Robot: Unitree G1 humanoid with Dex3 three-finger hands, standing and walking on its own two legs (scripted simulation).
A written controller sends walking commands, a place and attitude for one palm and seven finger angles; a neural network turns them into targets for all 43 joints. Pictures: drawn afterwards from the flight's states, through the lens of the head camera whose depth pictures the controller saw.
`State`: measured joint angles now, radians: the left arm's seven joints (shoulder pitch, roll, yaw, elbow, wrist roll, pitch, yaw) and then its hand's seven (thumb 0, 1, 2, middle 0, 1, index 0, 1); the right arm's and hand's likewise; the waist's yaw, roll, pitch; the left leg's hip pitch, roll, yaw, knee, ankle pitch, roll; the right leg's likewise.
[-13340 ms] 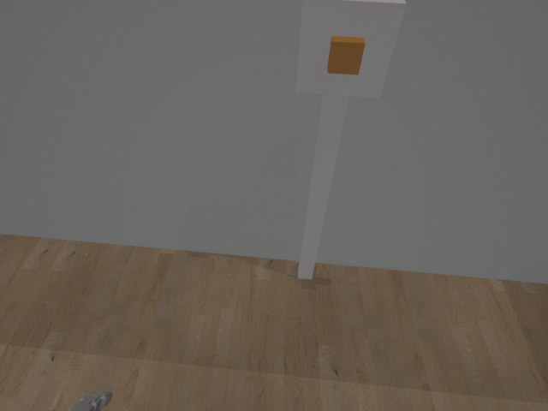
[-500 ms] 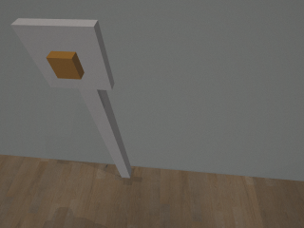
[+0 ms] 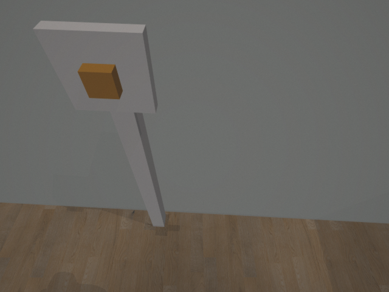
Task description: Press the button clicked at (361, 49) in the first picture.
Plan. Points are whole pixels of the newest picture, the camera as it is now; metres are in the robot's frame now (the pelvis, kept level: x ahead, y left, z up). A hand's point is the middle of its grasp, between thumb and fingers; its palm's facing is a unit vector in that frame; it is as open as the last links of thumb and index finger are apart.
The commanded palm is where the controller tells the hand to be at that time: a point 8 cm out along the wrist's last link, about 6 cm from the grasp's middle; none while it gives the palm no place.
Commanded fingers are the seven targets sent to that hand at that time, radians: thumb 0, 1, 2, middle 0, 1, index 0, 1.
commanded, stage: come to a stop and stand still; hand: left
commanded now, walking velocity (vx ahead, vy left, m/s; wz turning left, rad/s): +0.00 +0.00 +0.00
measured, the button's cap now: (102, 80) +0.46 +0.20 +0.18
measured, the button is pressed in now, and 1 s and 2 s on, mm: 0 0 0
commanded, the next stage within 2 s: look again from close up in 0.48 s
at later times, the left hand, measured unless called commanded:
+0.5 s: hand out of the picture +0.05 +0.15 -0.18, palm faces +0.02 -0.97 -0.23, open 7.3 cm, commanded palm none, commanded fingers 0.00 0.90 0.90 -0.20 -0.30 -0.20 -0.30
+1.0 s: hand out of the picture +0.01 +0.16 -0.18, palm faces +0.00 -0.98 -0.20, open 7.4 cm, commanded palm none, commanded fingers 0.00 0.90 0.90 -0.20 -0.30 -0.20 -0.30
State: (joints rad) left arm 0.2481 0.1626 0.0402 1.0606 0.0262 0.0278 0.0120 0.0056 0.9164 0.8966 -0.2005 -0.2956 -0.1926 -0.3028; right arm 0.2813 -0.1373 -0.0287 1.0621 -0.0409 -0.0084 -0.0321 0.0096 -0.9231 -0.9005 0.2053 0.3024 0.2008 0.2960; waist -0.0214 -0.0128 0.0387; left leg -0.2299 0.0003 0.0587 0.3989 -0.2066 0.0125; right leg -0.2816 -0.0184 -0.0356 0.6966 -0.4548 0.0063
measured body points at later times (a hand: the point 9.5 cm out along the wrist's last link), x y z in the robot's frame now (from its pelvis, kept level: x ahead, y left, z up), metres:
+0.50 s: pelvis +0.02 -0.03 -0.01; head +0.02 -0.04 +0.44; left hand +0.05 +0.20 -0.16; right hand +0.05 -0.26 -0.16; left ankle -0.03 +0.09 -0.74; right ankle -0.04 -0.11 -0.74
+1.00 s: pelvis +0.01 -0.01 +0.00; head +0.03 -0.01 +0.45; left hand +0.01 +0.21 -0.16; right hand +0.00 -0.23 -0.16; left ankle -0.03 +0.09 -0.74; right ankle -0.04 -0.11 -0.74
